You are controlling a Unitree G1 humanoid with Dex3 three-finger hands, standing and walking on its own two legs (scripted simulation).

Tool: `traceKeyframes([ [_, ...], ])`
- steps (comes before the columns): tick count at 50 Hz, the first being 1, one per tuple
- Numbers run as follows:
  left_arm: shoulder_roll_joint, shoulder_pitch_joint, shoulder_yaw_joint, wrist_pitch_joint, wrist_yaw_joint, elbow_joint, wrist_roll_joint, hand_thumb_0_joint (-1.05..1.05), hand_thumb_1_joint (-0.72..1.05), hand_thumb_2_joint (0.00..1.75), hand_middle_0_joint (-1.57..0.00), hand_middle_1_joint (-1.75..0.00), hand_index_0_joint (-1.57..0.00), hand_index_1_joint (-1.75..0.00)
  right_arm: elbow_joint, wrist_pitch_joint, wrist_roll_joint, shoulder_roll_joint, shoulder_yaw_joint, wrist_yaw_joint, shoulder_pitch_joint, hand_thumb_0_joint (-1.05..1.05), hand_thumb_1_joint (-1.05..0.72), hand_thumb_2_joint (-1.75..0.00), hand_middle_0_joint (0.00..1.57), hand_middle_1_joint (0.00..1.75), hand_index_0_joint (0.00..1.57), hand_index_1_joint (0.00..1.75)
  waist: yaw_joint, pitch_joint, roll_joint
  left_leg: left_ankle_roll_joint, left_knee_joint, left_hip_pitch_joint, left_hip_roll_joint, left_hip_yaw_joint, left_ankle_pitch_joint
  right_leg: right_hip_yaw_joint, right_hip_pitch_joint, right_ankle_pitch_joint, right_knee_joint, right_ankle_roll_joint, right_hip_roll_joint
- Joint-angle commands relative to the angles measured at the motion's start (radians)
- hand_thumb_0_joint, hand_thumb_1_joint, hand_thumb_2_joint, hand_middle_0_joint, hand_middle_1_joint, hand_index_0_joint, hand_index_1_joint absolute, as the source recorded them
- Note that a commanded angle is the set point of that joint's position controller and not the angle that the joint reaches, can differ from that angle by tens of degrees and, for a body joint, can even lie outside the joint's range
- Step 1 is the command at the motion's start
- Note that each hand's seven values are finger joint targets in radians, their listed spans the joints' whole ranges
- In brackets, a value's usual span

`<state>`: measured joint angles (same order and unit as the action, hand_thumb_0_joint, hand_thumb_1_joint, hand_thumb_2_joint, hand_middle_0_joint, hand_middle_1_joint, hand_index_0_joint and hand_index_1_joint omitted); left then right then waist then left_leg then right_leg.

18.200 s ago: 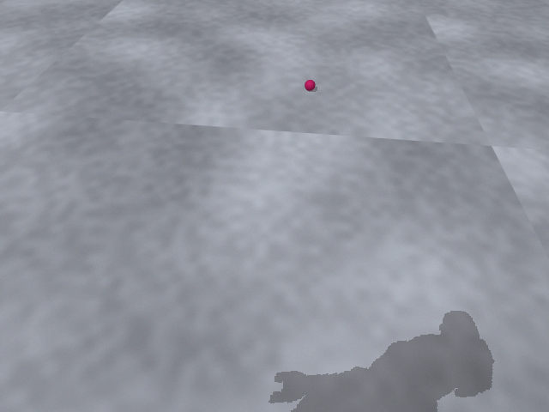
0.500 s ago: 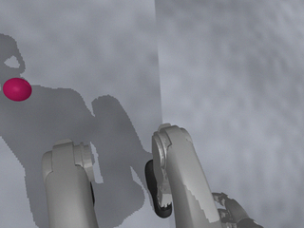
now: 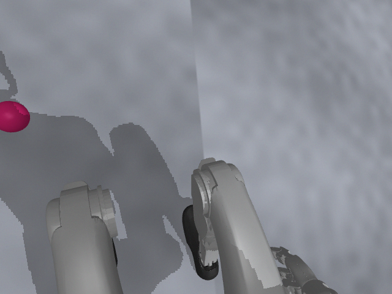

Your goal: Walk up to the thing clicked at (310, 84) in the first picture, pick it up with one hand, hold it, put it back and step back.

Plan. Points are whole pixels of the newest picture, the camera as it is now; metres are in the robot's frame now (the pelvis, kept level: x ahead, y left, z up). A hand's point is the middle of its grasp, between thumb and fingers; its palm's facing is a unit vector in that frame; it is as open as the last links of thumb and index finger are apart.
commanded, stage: rise first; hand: left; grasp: from above
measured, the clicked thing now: (11, 116) +0.49 +0.33 -0.29
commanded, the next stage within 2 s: approach in 0.80 s
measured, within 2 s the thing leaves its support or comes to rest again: neither
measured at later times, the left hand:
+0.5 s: hand out of the picture +0.44 +0.36 -0.18, palm faces -0.44 -0.09 -0.89, open 14.2 cm
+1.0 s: hand out of the picture +0.44 +0.36 -0.16, palm faces -0.44 -0.08 -0.89, open 14.2 cm
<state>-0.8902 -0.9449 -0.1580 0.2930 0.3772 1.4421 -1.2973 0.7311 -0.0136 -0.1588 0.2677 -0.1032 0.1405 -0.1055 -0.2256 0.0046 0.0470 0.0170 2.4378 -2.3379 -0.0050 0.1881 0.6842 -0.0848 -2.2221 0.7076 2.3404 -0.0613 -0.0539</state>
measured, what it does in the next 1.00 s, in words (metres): stands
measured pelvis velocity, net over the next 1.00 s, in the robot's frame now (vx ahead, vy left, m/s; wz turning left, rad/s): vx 0.00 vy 0.00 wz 0.00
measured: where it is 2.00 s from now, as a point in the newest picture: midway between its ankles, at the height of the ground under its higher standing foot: (157, 268)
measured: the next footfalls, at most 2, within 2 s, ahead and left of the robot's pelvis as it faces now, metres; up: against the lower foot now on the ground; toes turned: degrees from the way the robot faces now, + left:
none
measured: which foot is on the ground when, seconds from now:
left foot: down 0.00-1.00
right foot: down 0.00-1.00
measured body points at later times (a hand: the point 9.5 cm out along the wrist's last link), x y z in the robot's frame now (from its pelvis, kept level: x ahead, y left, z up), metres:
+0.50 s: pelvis +0.00 +0.00 +0.00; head +0.25 +0.10 +0.36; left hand +0.46 +0.36 -0.13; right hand +0.06 -0.27 -0.10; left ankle +0.07 +0.13 -0.29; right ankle +0.10 -0.13 -0.29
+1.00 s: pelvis +0.00 +0.00 +0.00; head +0.24 +0.10 +0.37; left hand +0.46 +0.37 -0.11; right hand +0.07 -0.27 -0.09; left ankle +0.07 +0.13 -0.29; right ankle +0.10 -0.13 -0.29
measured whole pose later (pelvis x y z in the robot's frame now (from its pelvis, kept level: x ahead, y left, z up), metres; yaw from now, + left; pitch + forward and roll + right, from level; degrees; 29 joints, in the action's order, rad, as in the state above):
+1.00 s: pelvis +0.00 +0.00 +0.00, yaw +0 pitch +33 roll -11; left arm -0.92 -0.97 -0.13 0.29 0.34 1.42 -1.28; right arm 0.70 -0.01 -0.15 0.28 -0.13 0.15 -0.12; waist -0.24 0.00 0.04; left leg 0.02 2.43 -2.34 0.00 0.19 0.67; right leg -0.09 -2.22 0.70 2.33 -0.06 -0.05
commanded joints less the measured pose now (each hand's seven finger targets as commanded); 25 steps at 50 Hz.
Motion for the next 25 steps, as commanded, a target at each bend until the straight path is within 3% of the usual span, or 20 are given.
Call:
traceKeyframes([
  [1, -0.280, -0.301, -0.034, -0.005, 0.037, -0.134, 0.021, 0.00, -0.58, 1.03, -0.07, -1.03, -0.06, -1.04, 0.000, 0.000, -0.003, 0.273, 0.082, -0.008, -0.207, 0.00, -0.91, -0.90, 0.20, 0.30, 0.20, 0.30, -0.015, 0.661, -0.388, -0.037, -0.252, 0.587, -0.007, -0.097, -0.189, -0.106, 0.248, -0.238, -0.212, 0.087, -0.012],
  [12, -0.309, -0.321, -0.022, -0.010, 0.039, -0.110, 0.015, 0.00, -0.57, 1.02, -0.08, -1.03, -0.07, -1.04, -0.008, -0.008, -0.004, 0.277, 0.059, -0.009, -0.211, 0.00, -0.91, -0.90, 0.20, 0.30, 0.20, 0.30, -0.026, 0.654, -0.399, -0.038, -0.241, 0.556, -0.004, -0.104, -0.174, -0.106, 0.260, -0.237, -0.214, 0.090, -0.016],
  [14, -0.332, -0.312, -0.038, -0.014, 0.039, -0.105, 0.016, 0.00, -0.57, 1.02, -0.08, -1.03, -0.07, -1.03, -0.018, -0.010, -0.004, 0.282, 0.059, -0.009, -0.208, 0.00, -0.91, -0.90, 0.20, 0.30, 0.20, 0.30, -0.023, 0.645, -0.398, -0.037, -0.244, 0.558, -0.007, -0.102, -0.167, -0.107, 0.258, -0.230, -0.219, 0.089, -0.016],
  [25, -0.328, -0.286, -0.033, -0.016, 0.022, -0.114, 0.021, 0.00, -0.58, 1.03, -0.08, -1.02, -0.07, -1.03, -0.020, -0.009, -0.005, 0.281, 0.055, -0.006, -0.216, 0.00, -0.91, -0.90, 0.20, 0.30, 0.20, 0.30, -0.026, 0.651, -0.387, -0.040, -0.235, 0.551, -0.006, -0.104, -0.184, -0.104, 0.283, -0.249, -0.225, 0.087, -0.018],
])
